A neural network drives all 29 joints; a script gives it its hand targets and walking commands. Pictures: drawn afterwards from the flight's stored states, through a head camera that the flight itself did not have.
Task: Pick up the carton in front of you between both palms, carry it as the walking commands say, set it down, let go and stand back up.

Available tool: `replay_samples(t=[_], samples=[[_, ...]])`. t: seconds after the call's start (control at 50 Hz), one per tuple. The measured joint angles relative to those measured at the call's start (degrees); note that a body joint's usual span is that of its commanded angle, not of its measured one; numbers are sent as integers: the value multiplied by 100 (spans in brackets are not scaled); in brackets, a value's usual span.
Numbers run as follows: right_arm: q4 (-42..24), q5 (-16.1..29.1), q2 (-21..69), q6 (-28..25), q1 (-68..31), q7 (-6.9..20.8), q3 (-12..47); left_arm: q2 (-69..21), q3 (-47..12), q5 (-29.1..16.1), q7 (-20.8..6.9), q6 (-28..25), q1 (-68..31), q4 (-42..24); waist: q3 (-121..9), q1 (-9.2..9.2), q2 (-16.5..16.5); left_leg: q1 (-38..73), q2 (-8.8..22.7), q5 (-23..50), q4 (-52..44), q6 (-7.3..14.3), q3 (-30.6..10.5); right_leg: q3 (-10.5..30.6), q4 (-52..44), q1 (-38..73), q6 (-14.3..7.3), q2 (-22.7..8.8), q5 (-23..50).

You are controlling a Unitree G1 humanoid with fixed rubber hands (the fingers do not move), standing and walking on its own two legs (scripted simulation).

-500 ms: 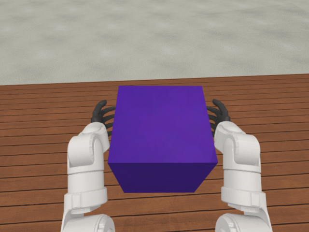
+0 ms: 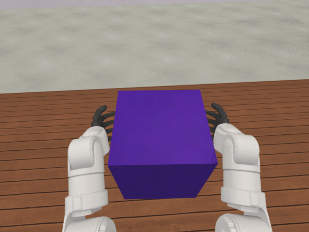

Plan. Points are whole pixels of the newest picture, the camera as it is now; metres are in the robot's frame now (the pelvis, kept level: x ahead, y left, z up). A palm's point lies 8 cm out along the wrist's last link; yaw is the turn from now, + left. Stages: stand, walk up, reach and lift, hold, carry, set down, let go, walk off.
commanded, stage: carry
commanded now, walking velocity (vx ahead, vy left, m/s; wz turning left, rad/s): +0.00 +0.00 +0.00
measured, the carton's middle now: (159, 148) +0.32 +0.00 +0.05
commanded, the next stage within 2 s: none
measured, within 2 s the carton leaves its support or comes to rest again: neither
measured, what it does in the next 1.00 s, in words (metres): stands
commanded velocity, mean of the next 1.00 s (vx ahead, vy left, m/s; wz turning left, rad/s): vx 0.00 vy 0.00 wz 0.00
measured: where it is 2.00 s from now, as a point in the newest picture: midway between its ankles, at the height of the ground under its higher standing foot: outside the picture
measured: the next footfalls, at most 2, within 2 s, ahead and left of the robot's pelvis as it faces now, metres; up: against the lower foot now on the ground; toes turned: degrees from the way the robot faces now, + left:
none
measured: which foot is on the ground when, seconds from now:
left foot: down 0.00-1.00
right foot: down 0.00-1.00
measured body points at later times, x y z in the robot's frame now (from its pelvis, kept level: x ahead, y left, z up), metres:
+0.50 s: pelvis +0.00 -0.01 +0.00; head -0.02 -0.01 +0.45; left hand +0.34 +0.15 +0.11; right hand +0.34 -0.16 +0.11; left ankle -0.02 +0.05 -0.72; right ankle +0.03 -0.09 -0.73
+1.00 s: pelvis +0.00 -0.01 +0.00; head -0.02 -0.01 +0.45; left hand +0.34 +0.15 +0.11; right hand +0.34 -0.16 +0.11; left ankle -0.02 +0.05 -0.72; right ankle +0.03 -0.09 -0.73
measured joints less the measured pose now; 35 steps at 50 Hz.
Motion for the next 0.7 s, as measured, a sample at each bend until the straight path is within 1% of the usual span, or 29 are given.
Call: replay_samples(t=[0.26, 0.7], samples=[[411, -83, -31, 68, -182, -33, -105, 33, 69, 74, 21, 49, -172, 428, -209, 11, -19, -48, 24, 107, -96, -51, -16, -51, -131, -22, -48, 8, 105], [138, -44, 12, 25, -157, -9, -93, 31, 51, 5, 3, 19, -148, 159, -6, 23, -17, -169, 104, -24, 127, -79, -33, -115, 8, -104, -83, 32, 7]])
